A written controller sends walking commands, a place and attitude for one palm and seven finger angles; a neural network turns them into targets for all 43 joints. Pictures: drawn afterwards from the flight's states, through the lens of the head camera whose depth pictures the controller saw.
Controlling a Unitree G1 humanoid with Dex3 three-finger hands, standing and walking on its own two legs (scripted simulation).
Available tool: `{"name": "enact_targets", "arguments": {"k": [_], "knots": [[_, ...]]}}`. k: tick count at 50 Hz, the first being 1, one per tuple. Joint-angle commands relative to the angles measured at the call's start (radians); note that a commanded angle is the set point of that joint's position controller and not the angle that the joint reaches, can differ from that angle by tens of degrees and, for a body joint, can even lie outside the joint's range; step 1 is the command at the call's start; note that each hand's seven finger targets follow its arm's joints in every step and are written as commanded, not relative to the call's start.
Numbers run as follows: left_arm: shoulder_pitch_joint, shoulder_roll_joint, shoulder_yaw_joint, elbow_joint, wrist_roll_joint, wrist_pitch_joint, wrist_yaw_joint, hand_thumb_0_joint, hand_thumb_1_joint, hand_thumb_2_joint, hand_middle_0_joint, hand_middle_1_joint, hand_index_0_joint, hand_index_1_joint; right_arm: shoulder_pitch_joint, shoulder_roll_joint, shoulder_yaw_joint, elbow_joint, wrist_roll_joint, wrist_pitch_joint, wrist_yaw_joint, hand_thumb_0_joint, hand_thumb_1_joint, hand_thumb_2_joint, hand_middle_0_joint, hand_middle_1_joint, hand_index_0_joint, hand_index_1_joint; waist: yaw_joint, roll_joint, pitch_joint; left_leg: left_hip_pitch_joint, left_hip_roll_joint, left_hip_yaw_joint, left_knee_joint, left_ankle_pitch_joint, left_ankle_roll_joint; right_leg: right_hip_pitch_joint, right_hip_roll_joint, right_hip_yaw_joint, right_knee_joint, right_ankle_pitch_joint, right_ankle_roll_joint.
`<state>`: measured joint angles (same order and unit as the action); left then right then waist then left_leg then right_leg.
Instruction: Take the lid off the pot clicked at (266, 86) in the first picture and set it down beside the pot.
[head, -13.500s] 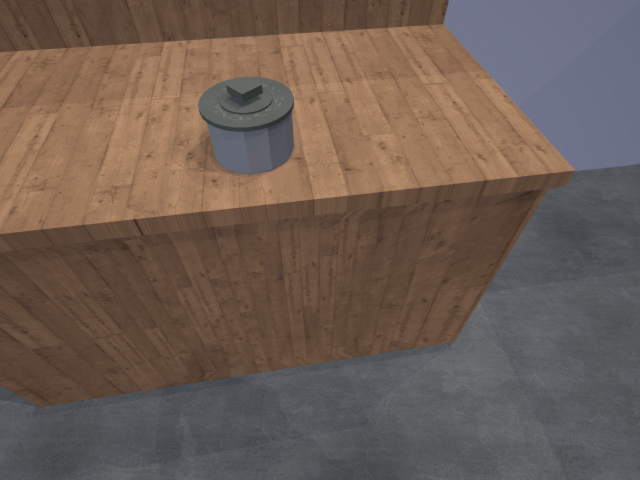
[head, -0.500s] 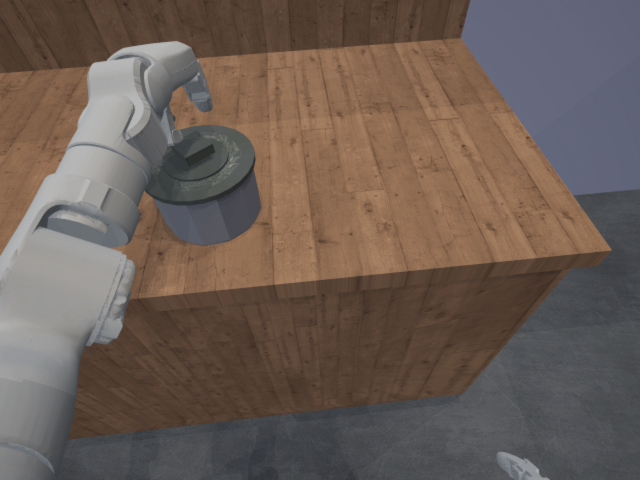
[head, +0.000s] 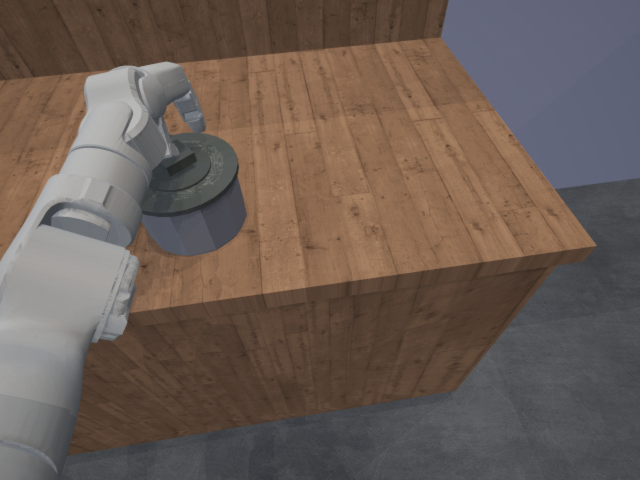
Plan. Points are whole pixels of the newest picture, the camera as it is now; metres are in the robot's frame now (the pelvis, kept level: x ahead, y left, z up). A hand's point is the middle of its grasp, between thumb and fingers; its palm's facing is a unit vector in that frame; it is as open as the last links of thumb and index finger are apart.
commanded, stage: lower the open fingers around the knob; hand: left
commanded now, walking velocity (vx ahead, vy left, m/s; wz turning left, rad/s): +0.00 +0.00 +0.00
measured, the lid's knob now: (173, 157) +0.51 +0.17 +0.14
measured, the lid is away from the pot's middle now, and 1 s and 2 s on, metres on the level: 0.00 0.00 0.00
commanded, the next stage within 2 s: close the fingers and squeeze the knob in 0.68 s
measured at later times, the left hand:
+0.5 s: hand (165, 154) +0.48 +0.16 +0.17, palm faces -0.39 -0.11 -0.92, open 9.9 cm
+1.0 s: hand (172, 157) +0.48 +0.15 +0.16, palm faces -0.39 -0.12 -0.91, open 10.0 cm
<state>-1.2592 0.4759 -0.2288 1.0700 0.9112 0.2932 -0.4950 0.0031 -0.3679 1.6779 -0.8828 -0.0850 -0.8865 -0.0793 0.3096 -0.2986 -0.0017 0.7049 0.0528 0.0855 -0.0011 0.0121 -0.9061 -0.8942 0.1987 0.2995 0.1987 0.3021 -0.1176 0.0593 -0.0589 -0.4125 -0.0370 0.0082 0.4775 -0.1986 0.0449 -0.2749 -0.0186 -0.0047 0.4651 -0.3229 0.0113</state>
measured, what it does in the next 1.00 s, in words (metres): stands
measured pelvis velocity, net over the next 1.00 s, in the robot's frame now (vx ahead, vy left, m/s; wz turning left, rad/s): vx -0.01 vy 0.00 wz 0.00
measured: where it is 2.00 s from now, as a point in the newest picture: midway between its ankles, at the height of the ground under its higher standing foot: outside the picture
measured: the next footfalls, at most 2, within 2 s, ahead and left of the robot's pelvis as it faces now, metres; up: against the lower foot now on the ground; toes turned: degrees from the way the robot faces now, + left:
none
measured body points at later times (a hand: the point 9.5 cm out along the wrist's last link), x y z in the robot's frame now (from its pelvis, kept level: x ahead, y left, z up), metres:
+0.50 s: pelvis -0.01 +0.00 +0.00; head +0.03 -0.02 +0.45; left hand +0.49 +0.16 +0.22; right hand +0.05 -0.27 -0.14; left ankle +0.02 +0.10 -0.74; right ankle -0.06 -0.13 -0.74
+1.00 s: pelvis -0.01 +0.00 +0.00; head +0.03 -0.02 +0.45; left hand +0.49 +0.16 +0.21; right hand +0.04 -0.27 -0.14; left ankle +0.02 +0.10 -0.74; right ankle -0.06 -0.13 -0.74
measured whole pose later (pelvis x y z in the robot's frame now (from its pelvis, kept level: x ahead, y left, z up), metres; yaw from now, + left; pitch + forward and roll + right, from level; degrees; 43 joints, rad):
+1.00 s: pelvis -0.01 +0.00 +0.00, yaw +0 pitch +8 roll +0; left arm -1.24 0.45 -0.26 1.13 0.90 0.27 -0.44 0.00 -0.13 1.15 -0.59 -0.63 -0.60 -0.62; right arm 0.30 -0.29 0.00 0.72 0.06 0.08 -0.01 0.01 -0.91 -0.89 0.20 0.30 0.20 0.30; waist -0.12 0.06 -0.07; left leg -0.45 -0.03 0.01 0.50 -0.20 0.05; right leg -0.31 -0.01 0.00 0.49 -0.32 0.01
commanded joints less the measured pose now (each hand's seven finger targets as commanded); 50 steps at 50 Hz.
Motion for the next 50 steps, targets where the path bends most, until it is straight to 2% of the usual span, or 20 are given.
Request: {"name": "enact_targets", "arguments": {"k": [1, 3, 5, 6, 8, 10, 12, 13, 20, 25, 29, 31, 35, 36, 39, 40, 43, 45, 48, 50], "knots": [[-0.482, 0.229, 0.059, -0.219, 0.028, -0.019, 0.047, 0.0, -0.379, 1.681, -0.876, -0.081, -0.876, -0.081, -0.001, -0.126, -0.053, -0.118, 0.005, -0.034, 0.003, 0.0, -0.9, -0.9, 0.2, 0.3, 0.2, 0.3, 0.017, -0.051, -0.413, 0.436, -0.016, -0.055, 0.046, 0.461, 0.044, -0.066, 0.066, -0.033, -0.031, 0.464, -0.042], [-0.495, 0.209, 0.041, -0.18, 0.028, -0.007, 0.053, 0.0, -0.379, 1.681, -0.876, -0.081, -0.876, -0.081, -0.001, -0.127, -0.05, -0.109, 0.01, -0.027, 0.002, 0.0, -0.9, -0.9, 0.2, 0.3, 0.2, 0.3, 0.006, -0.062, -0.352, 0.402, -0.016, -0.049, 0.03, 0.384, 0.043, -0.094, 0.069, -0.041, -0.038, 0.419, -0.045], [-0.539, 0.172, 0.014, -0.239, 0.008, -0.011, 0.059, 0.0, -0.379, 1.681, -0.876, -0.081, -0.876, -0.081, -0.006, -0.126, -0.055, -0.118, 0.008, -0.031, 0.0, 0.0, -0.9, -0.9, 0.2, 0.3, 0.2, 0.3, 0.0, -0.022, -0.379, 0.425, -0.018, -0.046, 0.032, 0.382, 0.047, -0.096, 0.064, -0.039, -0.044, 0.417, -0.049], [-0.557, 0.247, 0.071, -0.271, 0.018, -0.017, 0.068, 0.0, -0.379, 1.681, -0.876, -0.081, -0.876, -0.081, -0.001, -0.126, -0.054, -0.117, 0.005, -0.035, 0.0, 0.0, -0.9, -0.9, 0.2, 0.3, 0.2, 0.3, 0.01, -0.038, -0.424, 0.439, -0.017, -0.055, 0.029, 0.369, 0.044, -0.068, 0.067, -0.035, -0.038, 0.417, -0.046], [-0.559, 0.267, 0.079, -0.245, 0.026, -0.023, 0.076, 0.0, -0.379, 1.681, -0.876, -0.081, -0.876, -0.081, -0.005, -0.124, -0.048, -0.115, 0.007, -0.037, -0.008, 0.0, -0.9, -0.9, 0.2, 0.3, 0.2, 0.3, 0.007, -0.059, -0.435, 0.425, -0.02, -0.055, 0.028, 0.359, 0.045, -0.053, 0.066, -0.031, -0.034, 0.428, -0.047], [-0.539, 0.145, -0.01, -0.201, 0.011, -0.018, 0.075, 0.0, -0.379, 1.681, -0.876, -0.081, -0.876, -0.081, 0.001, -0.121, -0.054, -0.109, 0.01, -0.037, -0.011, 0.0, -0.9, -0.9, 0.2, 0.3, 0.2, 0.3, -0.013, -0.055, -0.4, 0.421, -0.018, -0.049, 0.03, 0.344, 0.047, -0.103, 0.066, -0.04, -0.046, 0.4, -0.047], [-0.514, 0.162, -0.004, -0.117, 0.02, -0.001, 0.077, 0.0, -0.379, 1.681, -0.876, -0.081, -0.876, -0.081, 0.003, -0.131, -0.048, -0.091, 0.014, -0.033, -0.011, 0.0, -0.9, -0.9, 0.2, 0.3, 0.2, 0.3, -0.019, -0.085, -0.326, 0.369, -0.019, -0.043, 0.015, 0.241, 0.042, -0.129, 0.071, -0.043, -0.053, 0.341, -0.045], [-0.555, 0.199, 0.024, -0.152, 0.016, -0.005, 0.082, 0.0, -0.379, 1.681, -0.876, -0.081, -0.876, -0.081, 0.004, -0.134, -0.047, -0.085, 0.014, -0.034, -0.013, 0.0, -0.9, -0.9, 0.2, 0.3, 0.2, 0.3, -0.016, -0.098, -0.351, 0.37, -0.017, -0.045, 0.009, 0.223, 0.041, -0.111, 0.069, -0.043, -0.048, 0.339, -0.045], [-0.521, 0.15, -0.006, -0.108, 0.009, -0.02, 0.083, 0.0, -0.379, 1.681, -0.876, -0.081, -0.876, -0.081, 0.006, -0.136, -0.048, -0.08, 0.007, -0.025, -0.012, 0.0, -0.9, -0.9, 0.2, 0.3, 0.2, 0.3, -0.022, -0.059, -0.384, 0.371, -0.014, -0.039, 0.034, 0.287, 0.04, -0.127, 0.062, -0.04, -0.032, 0.379, -0.049], [-0.511, 0.175, 0.022, -0.104, 0.002, -0.03, 0.083, 0.0, -0.379, 1.681, -0.876, -0.081, -0.876, -0.081, 0.015, -0.137, -0.05, -0.086, 0.003, -0.024, -0.013, 0.0, -0.9, -0.9, 0.2, 0.3, 0.2, 0.3, -0.018, -0.071, -0.393, 0.362, -0.017, -0.04, 0.038, 0.291, 0.043, -0.11, 0.063, -0.037, -0.031, 0.394, -0.049], [-0.487, 0.125, -0.018, -0.049, 0.003, -0.019, 0.074, 0.0, -0.379, 1.681, -0.876, -0.081, -0.876, -0.081, 0.023, -0.136, -0.05, -0.075, 0.008, -0.023, -0.014, 0.0, -0.9, -0.9, 0.2, 0.3, 0.2, 0.3, -0.03, -0.113, -0.331, 0.341, -0.019, -0.038, 0.032, 0.248, 0.045, -0.145, 0.072, -0.042, -0.04, 0.352, -0.043], [-0.486, 0.195, 0.034, -0.072, 0.003, -0.027, 0.079, 0.0, -0.379, 1.681, -0.876, -0.081, -0.876, -0.081, 0.026, -0.143, -0.049, -0.077, 0.007, -0.021, -0.014, 0.0, -0.9, -0.9, 0.2, 0.3, 0.2, 0.3, -0.018, -0.115, -0.351, 0.335, -0.017, -0.037, 0.028, 0.264, 0.045, -0.112, 0.07, -0.038, -0.034, 0.379, -0.044], [-0.505, 0.091, -0.045, -0.088, -0.015, -0.029, 0.074, 0.0, -0.379, 1.681, -0.876, -0.081, -0.876, -0.081, 0.029, -0.138, -0.053, -0.071, 0.01, -0.025, -0.012, 0.0, -0.9, -0.9, 0.2, 0.3, 0.2, 0.3, -0.031, -0.066, -0.343, 0.366, -0.011, -0.043, 0.03, 0.28, 0.044, -0.158, 0.07, -0.047, -0.038, 0.35, -0.048], [-0.485, 0.142, -0.001, -0.073, 0.002, -0.026, 0.079, 0.0, -0.379, 1.681, -0.876, -0.081, -0.876, -0.081, 0.03, -0.14, -0.054, -0.068, 0.006, -0.025, -0.012, 0.0, -0.9, -0.9, 0.2, 0.3, 0.2, 0.3, -0.023, -0.079, -0.348, 0.366, -0.012, -0.043, 0.032, 0.256, 0.043, -0.152, 0.073, -0.042, -0.039, 0.336, -0.046], [-0.504, 0.162, 0.013, -0.094, 0.003, -0.032, 0.083, 0.0, -0.379, 1.681, -0.876, -0.081, -0.876, -0.081, 0.028, -0.136, -0.051, -0.074, 0.005, -0.03, -0.014, 0.0, -0.9, -0.9, 0.2, 0.3, 0.2, 0.3, -0.021, -0.077, -0.377, 0.366, -0.018, -0.041, 0.029, 0.252, 0.044, -0.127, 0.071, -0.038, -0.036, 0.353, -0.047], [-0.484, 0.142, 0.002, -0.094, -0.013, -0.036, 0.082, 0.0, -0.074, 0.916, -0.459, -0.786, -0.459, -0.786, 0.029, -0.138, -0.053, -0.077, 0.004, -0.028, -0.014, 0.0, -0.9, -0.9, 0.2, 0.3, 0.2, 0.3, -0.021, -0.071, -0.38, 0.36, -0.017, -0.039, 0.03, 0.268, 0.046, -0.122, 0.067, -0.037, -0.038, 0.368, -0.049], [-0.497, 0.164, 0.014, -0.084, 0.001, -0.026, 0.085, 0.0, -0.051, 0.926, -0.463, -0.833, -0.463, -0.833, 0.029, -0.138, -0.052, -0.07, 0.007, -0.029, -0.014, 0.0, -0.9, -0.9, 0.2, 0.3, 0.2, 0.3, -0.021, -0.082, -0.36, 0.36, -0.017, -0.037, 0.028, 0.247, 0.046, -0.132, 0.071, -0.037, -0.042, 0.352, -0.045], [-0.527, 0.11, -0.03, -0.119, -0.014, -0.031, 0.082, 0.0, -0.034, 0.93, -0.467, -0.861, -0.467, -0.861, 0.022, -0.136, -0.053, -0.073, 0.009, -0.03, -0.014, 0.0, -0.9, -0.9, 0.2, 0.3, 0.2, 0.3, -0.029, -0.066, -0.358, 0.368, -0.014, -0.039, 0.027, 0.262, 0.045, -0.144, 0.069, -0.041, -0.043, 0.354, -0.049], [-0.535, 0.182, 0.024, -0.136, 0.004, -0.032, 0.091, 0.0, -0.009, 0.934, -0.476, -0.899, -0.476, -0.899, 0.024, -0.136, -0.05, -0.073, 0.007, -0.035, -0.015, 0.0, -0.9, -0.9, 0.2, 0.3, 0.2, 0.3, -0.019, -0.076, -0.387, 0.381, -0.016, -0.041, 0.027, 0.263, 0.046, -0.122, 0.071, -0.034, -0.038, 0.364, -0.046], [-0.529, 0.145, -0.005, -0.137, -0.008, -0.037, 0.092, 0.0, 0.009, 0.935, -0.483, -0.922, -0.483, -0.922, 0.022, -0.134, -0.051, -0.077, 0.008, -0.035, -0.017, 0.0, -0.9, -0.9, 0.2, 0.3, 0.2, 0.3, -0.023, -0.051, -0.381, 0.381, -0.015, -0.039, 0.029, 0.284, 0.046, -0.129, 0.067, -0.035, -0.042, 0.375, -0.049]]}}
